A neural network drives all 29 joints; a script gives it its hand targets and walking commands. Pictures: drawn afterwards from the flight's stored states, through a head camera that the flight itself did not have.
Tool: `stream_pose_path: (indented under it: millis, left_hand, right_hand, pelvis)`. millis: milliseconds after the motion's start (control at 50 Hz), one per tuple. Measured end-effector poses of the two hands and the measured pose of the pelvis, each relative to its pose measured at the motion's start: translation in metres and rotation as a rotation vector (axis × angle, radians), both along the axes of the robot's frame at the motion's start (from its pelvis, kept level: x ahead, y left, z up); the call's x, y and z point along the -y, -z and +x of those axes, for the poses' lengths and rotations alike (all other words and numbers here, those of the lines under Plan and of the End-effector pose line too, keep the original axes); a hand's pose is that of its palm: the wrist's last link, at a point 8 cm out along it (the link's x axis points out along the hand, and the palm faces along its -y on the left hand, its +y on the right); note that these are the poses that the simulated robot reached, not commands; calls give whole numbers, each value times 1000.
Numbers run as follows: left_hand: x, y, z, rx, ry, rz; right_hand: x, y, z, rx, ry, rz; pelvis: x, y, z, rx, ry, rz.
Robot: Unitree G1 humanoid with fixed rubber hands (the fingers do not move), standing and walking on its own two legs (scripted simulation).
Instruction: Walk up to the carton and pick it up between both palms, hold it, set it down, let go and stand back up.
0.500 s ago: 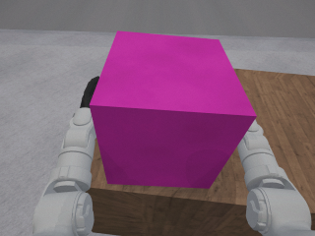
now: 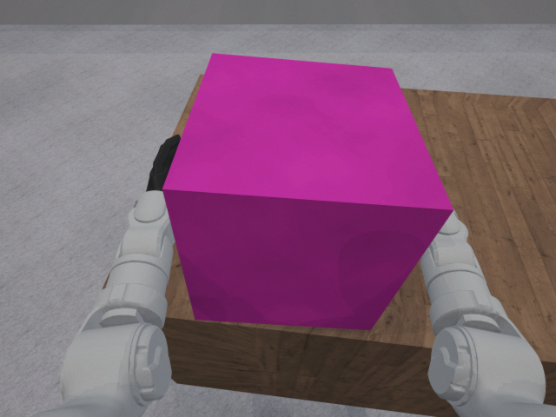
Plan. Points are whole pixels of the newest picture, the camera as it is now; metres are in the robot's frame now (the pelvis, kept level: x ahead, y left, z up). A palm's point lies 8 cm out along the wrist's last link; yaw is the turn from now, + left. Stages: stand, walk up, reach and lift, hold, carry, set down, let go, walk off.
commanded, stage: set down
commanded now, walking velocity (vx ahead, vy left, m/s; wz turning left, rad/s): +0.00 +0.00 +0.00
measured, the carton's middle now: (293, 194) +0.46 -0.02 +0.05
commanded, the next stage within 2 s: none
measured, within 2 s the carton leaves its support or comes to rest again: rests again in 1.04 s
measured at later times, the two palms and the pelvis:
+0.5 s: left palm (166, 198) +0.43 +0.17 +0.08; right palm (423, 203) +0.41 -0.22 +0.08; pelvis +0.00 +0.00 +0.00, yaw +0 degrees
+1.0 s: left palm (167, 204) +0.43 +0.17 +0.07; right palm (422, 207) +0.41 -0.21 +0.07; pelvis +0.00 +0.00 +0.00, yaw -1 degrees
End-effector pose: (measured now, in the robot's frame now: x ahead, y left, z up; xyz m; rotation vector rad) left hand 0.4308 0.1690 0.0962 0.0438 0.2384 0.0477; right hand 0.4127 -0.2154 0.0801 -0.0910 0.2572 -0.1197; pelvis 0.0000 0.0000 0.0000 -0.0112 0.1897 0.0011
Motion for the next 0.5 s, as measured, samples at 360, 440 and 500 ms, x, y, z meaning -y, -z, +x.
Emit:
stream_pose_path:
  millis: [360,440,500]
  left_hand:
    - [0,15,0,13,0,8]
    - [0,17,-1,16,-2,10]
    - [0,18,-2,19,-3,13]
  right_hand:
    - [0,4,1,23,1,-10]
    - [0,4,0,26,-1,-7]
    - [0,5,0,29,-2,-6]
  pelvis:
    - [-3,1,4,-22,3,-8]
    - [-2,2,2,-20,2,-7]
    - [-2,2,1,-20,0,-6]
